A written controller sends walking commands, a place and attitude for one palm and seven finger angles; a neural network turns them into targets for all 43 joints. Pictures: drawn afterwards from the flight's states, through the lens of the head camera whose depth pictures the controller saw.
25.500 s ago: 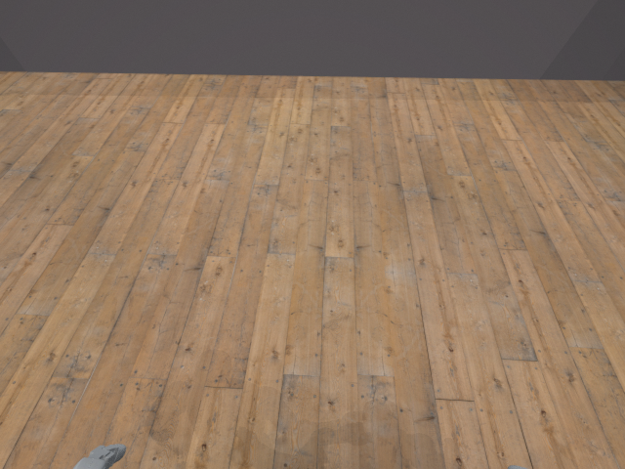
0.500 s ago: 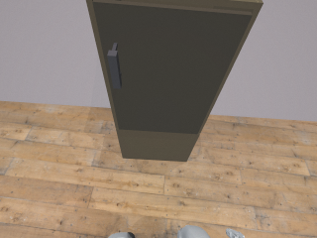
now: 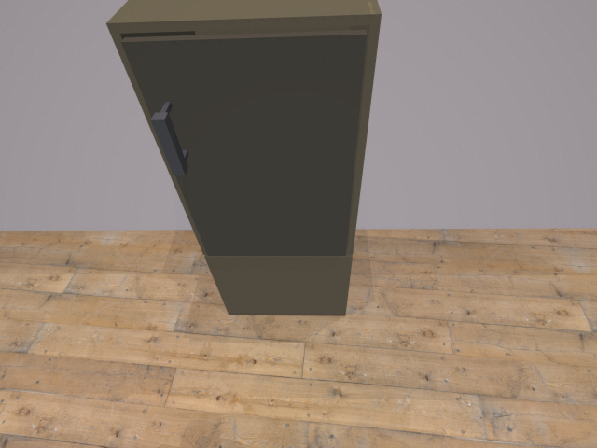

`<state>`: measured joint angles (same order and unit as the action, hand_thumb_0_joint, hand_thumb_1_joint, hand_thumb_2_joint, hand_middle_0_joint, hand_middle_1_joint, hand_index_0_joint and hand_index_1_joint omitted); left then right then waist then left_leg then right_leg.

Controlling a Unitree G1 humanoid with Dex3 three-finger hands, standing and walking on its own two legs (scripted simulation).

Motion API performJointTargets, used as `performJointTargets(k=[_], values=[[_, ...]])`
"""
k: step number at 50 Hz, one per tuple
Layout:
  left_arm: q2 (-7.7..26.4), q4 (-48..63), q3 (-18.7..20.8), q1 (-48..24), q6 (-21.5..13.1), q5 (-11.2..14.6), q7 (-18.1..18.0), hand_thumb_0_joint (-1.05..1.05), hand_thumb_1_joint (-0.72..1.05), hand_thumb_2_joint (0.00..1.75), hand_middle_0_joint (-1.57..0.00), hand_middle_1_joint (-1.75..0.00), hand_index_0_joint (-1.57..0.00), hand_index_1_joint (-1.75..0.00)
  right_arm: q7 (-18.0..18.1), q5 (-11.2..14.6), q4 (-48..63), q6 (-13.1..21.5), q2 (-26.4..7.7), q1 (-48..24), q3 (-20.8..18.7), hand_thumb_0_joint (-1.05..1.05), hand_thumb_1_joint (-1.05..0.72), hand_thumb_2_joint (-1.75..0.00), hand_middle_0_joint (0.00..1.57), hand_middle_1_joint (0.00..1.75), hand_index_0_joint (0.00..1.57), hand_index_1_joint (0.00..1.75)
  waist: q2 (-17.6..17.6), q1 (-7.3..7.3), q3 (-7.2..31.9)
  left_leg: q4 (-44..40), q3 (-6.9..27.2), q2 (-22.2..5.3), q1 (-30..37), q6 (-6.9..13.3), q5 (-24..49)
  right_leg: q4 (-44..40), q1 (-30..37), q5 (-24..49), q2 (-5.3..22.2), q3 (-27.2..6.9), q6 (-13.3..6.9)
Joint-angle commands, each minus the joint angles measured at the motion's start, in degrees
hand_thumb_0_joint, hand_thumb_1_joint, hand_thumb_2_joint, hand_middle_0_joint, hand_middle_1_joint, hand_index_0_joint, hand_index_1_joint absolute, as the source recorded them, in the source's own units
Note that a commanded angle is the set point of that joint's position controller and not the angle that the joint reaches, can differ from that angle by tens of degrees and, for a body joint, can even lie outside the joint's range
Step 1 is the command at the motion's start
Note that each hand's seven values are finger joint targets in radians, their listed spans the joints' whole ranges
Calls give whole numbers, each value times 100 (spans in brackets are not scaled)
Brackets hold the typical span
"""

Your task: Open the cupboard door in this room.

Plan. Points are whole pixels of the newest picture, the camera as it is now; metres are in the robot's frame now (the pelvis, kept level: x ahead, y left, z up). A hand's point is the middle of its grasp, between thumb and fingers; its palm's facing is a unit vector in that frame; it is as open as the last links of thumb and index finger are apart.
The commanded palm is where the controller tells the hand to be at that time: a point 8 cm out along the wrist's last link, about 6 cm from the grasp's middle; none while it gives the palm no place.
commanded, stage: come to a stop and stand still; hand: left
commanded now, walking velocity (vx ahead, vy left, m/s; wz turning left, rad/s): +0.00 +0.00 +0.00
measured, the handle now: (173, 138) +0.62 +0.27 +0.07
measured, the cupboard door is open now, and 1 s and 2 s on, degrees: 0 0 0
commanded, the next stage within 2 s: look again from close up in 0.38 s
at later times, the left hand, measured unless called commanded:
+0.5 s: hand out of the picture -0.06 +0.15 -0.17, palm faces +0.06 -0.99 -0.16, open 7.4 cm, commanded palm none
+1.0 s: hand out of the picture -0.02 +0.20 -0.17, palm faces +0.04 -0.98 -0.22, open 7.3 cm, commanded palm none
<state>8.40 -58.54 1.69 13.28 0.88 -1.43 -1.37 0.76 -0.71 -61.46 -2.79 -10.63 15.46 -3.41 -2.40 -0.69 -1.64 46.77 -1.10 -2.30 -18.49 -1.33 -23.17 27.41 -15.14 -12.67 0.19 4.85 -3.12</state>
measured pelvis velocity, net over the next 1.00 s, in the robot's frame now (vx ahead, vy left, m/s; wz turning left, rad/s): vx -0.03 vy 0.03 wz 0.00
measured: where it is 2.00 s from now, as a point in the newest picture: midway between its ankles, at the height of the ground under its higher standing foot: outside the picture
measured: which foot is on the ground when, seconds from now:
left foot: up 0.00-0.06, down 0.08-1.00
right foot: down 0.00-1.00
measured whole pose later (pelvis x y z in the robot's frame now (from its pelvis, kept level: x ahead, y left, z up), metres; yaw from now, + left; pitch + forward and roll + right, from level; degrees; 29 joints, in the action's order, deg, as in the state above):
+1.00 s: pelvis -0.03 +0.03 +0.00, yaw +0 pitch -2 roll +1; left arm 8.3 -62.5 0.7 16.6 -0.6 -0.9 -2.1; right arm 2.0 -0.9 -62.0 1.9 -6.9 21.4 0.8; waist -0.8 -0.4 -0.1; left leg 25.6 -3.6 1.8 -6.9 1.9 -16.9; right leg 27.6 -15.9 -9.8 2.2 4.2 -0.8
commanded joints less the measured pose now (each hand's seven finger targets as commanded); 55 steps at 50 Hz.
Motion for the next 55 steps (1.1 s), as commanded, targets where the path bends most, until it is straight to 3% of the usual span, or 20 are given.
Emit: performJointTargets(k=[1, 3, 5, 6, 8, 13, 20, 23, 24, 25, 26, 27, 28, 31, 34, 40, 44, 51, 53, 55], values=[[935, 2, 171, 445, -179, 60, -71, 0, 90, 90, -20, -30, -20, -30, 67, 24, 135, 183, -101, 156, 61, 0, -90, -90, 20, 30, 20, 30, 763, 208, 269, -1735, -22, -41, 313, 11, 80, -1008, 726, 903, 1369, -1468, -471], [804, -79, 116, 324, -169, 140, -76, 0, 90, 90, -20, -30, -20, -30, 109, 36, -92, 267, -115, 539, 118, 0, -90, -90, 20, 30, 20, 30, 500, 58, 353, -2762, 227, -141, 1159, 127, 1096, -804, 357, 484, 1067, -1244, -125], [530, -149, 35, 486, -168, 165, -46, 0, 90, 90, -20, -30, -20, -30, 145, 7, -118, 336, -364, 414, 116, 0, -90, -90, 20, 30, 20, 30, -118, 222, 344, -2748, 733, -730, 1086, 389, 1651, -693, 349, 558, 569, -837, 233], [491, -178, 37, 478, -167, 146, -54, 0, 90, 90, -20, -30, -20, -30, 155, 1, -114, 321, -402, 335, 122, 0, -90, -90, 20, 30, 20, 30, 30, 244, 298, -2695, 603, -712, 887, 388, 1368, -850, 486, 496, 548, -840, 332], [597, -310, 18, 340, -146, 136, -49, 0, 90, 90, -20, -30, -20, -30, 151, -2, -219, 335, -215, 276, 178, 0, -90, -90, 20, 30, 20, 30, -484, 214, 169, -2947, 531, -597, 649, 346, 1250, -723, 805, 683, 589, -600, 330], [535, -495, -43, 527, -129, 108, -36, 0, 90, 90, -20, -30, -20, -30, 160, 0, -243, 257, -111, 422, 200, 0, -90, -90, 20, 30, 20, 30, 74, 157, -489, -3024, 326, -359, 469, 280, 427, -1201, 431, -251, 617, -842, 311], [450, -540, -49, 680, -136, 92, -56, 0, 90, 90, -20, -30, -20, -30, 148, 2, -293, 221, -33, 784, 217, 0, -90, -90, 20, 30, 20, 30, 491, 57, -596, -2886, 199, -232, 610, 302, 301, -1498, -9, -1056, 637, -997, 348], [402, -549, -49, 744, -166, 102, -55, 0, 90, 90, -20, -30, -20, -30, 154, 1, -291, 282, -25, 811, 234, 0, -90, -90, 20, 30, 20, 30, 325, 69, -342, -2908, 235, -266, 635, 317, 485, -1358, 208, -655, 646, -938, 318], [569, -613, -64, 1084, -317, 15, -306, 0, 90, 90, -20, -30, -20, -30, 81, 9, 33, 424, -369, 282, 188, 0, -90, -90, 20, 30, 20, 30, 3, 197, -312, -2062, -243, -349, 315, 87, 719, -784, 542, 1750, 778, -913, 616], [742, -705, -101, 1147, -363, 76, -272, 0, 90, 90, -20, -30, -20, -30, 63, 72, 285, 447, -138, 249, 261, 0, -90, -90, 20, 30, 20, 30, 62, 111, 33, -1815, -87, -269, 382, 52, 899, -584, 703, 2148, 1057, -851, 275], [625, -577, -67, 1096, -349, 66, -245, 0, 90, 90, -20, -30, -20, -30, 115, 1, 274, 476, 44, 787, 269, 0, -90, -90, 20, 30, 20, 30, -289, -75, 753, -2091, 86, -98, 607, 126, 736, -273, 923, 1763, 1103, -1058, 26], [556, -509, -55, 990, -310, 51, -215, 0, 90, 90, -20, -30, -20, -30, 144, -18, 221, 532, 43, 958, 254, 0, -90, -90, 20, 30, 20, 30, -471, -91, 1030, -2195, 139, -198, 716, 206, 1506, 30, 953, 1907, 896, -813, -69], [509, -495, -73, 902, -278, 65, -183, 0, 90, 90, -20, -30, -20, -30, 171, 0, 185, 523, 2, 962, 261, 0, -90, -90, 20, 30, 20, 30, -172, -49, 946, -2085, 208, -342, 690, 239, 1553, -47, 832, 1345, 783, -670, -36], [357, -439, -99, 701, -239, 47, -94, 0, 90, 90, -20, -30, -20, -30, 167, -17, 224, 487, -58, 943, 285, 0, -90, -90, 20, 30, 20, 30, 355, -12, -57, -2449, 413, -368, 156, 344, 1282, -178, 344, 363, 598, -594, 79], [310, -437, -114, 737, -253, 71, -79, 0, 90, 90, -20, -30, -20, -30, 157, -13, 225, 496, -115, 948, 304, 0, -90, -90, 20, 30, 20, 30, 347, 26, -582, -2663, 458, -310, -78, 373, 991, -300, 155, 156, 572, -682, 98], [360, -351, -87, 722, -230, 79, -84, 0, 90, 90, -20, -30, -20, -30, 157, -18, 204, 533, -139, 1018, 318, 0, -90, -90, 20, 30, 20, 30, 79, 86, -561, -2968, 529, -361, -180, 388, 802, -211, 433, 415, 538, -608, 138], [370, -287, -75, 716, -234, 81, -78, 0, 90, 90, -20, -30, -20, -30, 149, -16, 170, 538, -170, 992, 313, 0, -90, -90, 20, 30, 20, 30, 339, 95, -482, -2981, 511, -323, -158, 390, 743, -271, 552, 495, 569, -640, 154], [407, -251, -57, 691, -246, 84, -75, 0, 90, 90, -20, -30, -20, -30, 138, -16, 73, 531, -151, 996, 314, 0, -90, -90, 20, 30, 20, 30, 241, 69, -298, -2940, 445, -302, 40, 369, 854, -343, 595, 502, 622, -664, 152], [360, -289, -68, 745, -240, 81, -69, 0, 90, 90, -20, -30, -20, -30, 135, -28, 20, 501, -120, 1018, 337, 0, -90, -90, 20, 30, 20, 30, 201, 73, -324, -2931, 397, -268, 8, 360, 490, -413, 590, 129, 636, -713, 135], [393, -277, -29, 802, -211, 42, -56, 0, 90, 90, -20, -30, -20, -30, 118, -51, -5, 451, -122, 1084, 327, 0, -90, -90, 20, 30, 20, 30, 275, 86, -441, -2889, 389, -217, -108, 404, -265, -415, 426, -796, 630, -783, 87]])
